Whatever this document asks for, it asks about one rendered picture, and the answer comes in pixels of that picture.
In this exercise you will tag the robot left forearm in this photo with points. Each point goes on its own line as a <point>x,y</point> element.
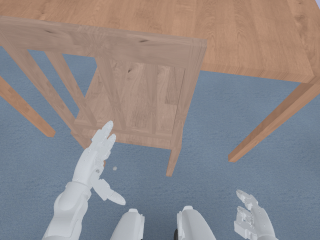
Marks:
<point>69,209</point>

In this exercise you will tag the chair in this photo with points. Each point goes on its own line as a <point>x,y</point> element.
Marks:
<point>144,82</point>

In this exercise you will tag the robot right shin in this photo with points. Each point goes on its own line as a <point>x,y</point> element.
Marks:
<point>188,207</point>

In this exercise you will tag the robot left hand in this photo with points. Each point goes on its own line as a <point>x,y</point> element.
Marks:
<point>92,159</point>

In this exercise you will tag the right robot thigh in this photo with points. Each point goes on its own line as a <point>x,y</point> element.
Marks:
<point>192,226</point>

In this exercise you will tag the table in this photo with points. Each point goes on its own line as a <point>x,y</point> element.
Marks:
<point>273,39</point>

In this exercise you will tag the robot right hand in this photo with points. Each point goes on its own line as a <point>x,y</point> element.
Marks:
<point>257,222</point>

